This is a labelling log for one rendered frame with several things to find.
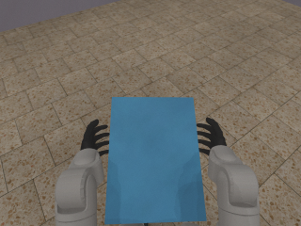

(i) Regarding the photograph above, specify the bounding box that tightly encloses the robot left forearm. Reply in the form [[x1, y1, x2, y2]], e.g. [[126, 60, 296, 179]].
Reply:
[[55, 148, 104, 226]]

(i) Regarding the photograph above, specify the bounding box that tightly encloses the robot right hand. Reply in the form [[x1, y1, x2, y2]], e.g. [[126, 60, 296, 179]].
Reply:
[[196, 117, 227, 155]]

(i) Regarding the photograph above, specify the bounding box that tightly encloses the carton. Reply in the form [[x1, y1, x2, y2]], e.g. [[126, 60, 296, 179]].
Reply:
[[104, 97, 207, 225]]

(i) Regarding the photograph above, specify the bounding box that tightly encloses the robot left hand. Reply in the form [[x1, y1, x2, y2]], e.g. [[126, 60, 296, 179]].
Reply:
[[80, 119, 110, 156]]

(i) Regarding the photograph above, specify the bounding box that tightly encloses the robot right forearm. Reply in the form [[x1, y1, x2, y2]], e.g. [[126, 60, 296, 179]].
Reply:
[[207, 145, 261, 226]]

